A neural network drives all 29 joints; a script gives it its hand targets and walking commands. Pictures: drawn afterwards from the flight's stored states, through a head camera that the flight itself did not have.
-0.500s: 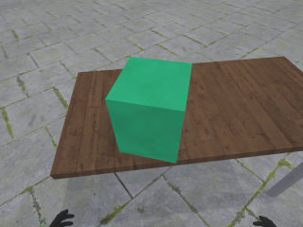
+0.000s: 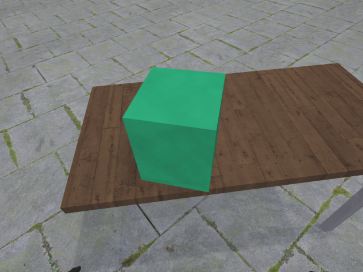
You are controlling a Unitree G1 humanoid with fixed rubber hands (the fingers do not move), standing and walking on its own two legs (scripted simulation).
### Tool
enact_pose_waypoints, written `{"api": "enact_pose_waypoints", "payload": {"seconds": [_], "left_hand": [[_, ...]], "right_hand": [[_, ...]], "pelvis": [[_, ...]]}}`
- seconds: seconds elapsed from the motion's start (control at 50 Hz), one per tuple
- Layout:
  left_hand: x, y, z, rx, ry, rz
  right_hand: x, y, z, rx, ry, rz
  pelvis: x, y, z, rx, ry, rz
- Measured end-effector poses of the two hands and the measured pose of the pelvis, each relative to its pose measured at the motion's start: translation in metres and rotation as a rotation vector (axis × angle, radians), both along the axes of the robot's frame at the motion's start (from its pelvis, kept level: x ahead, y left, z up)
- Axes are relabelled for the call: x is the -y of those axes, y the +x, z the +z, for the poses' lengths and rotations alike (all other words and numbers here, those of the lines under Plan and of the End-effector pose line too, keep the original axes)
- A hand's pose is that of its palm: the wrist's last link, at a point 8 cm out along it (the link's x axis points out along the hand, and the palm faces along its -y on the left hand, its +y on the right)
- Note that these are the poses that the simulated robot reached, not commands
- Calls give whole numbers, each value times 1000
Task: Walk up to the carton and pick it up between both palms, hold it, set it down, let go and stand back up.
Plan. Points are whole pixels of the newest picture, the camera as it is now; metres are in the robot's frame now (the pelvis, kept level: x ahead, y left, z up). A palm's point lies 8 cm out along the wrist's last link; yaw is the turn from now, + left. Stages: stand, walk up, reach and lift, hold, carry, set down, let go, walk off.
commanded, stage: stand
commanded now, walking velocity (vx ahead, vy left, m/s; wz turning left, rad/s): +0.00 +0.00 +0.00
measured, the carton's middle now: (180, 130) +0.46 +0.03 +0.04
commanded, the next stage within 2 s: none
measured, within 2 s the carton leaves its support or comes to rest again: neither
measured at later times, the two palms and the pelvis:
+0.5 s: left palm out of the picture +0.07 +0.30 -0.11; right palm out of the picture +0.06 -0.30 -0.12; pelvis -0.01 -0.01 +0.00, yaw +0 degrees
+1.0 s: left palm out of the picture +0.08 +0.29 -0.11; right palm out of the picture +0.06 -0.30 -0.12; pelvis -0.01 -0.01 +0.00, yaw +0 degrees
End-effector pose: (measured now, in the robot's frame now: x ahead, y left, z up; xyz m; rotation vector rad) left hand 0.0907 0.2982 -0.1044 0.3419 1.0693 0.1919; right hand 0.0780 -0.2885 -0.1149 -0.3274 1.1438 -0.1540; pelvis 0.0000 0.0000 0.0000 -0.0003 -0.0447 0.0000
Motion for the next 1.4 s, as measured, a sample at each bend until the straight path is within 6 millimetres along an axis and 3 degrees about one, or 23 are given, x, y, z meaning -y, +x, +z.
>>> {"api": "enact_pose_waypoints", "payload": {"seconds": [0.26, 0.7, 1.08, 1.4], "left_hand": [[5, -20, -4, -64, -4, 12], [6, -22, -7, -98, 4, 17], [12, -1, -5, -49, -9, 8], [10, -13, -7, -91, -4, 20]], "right_hand": [[11, -6, 0, -24, -10, -11], [16, -31, -4, -89, -10, -46], [16, -14, -1, -49, -12, -44], [19, -13, -1, -60, -7, -61]], "pelvis": [[4, -6, 2, 2, -2, -2], [10, -11, 2, 5, -4, -7], [10, -7, 2, 3, -3, -7], [11, -2, 2, -1, -5, -6]]}}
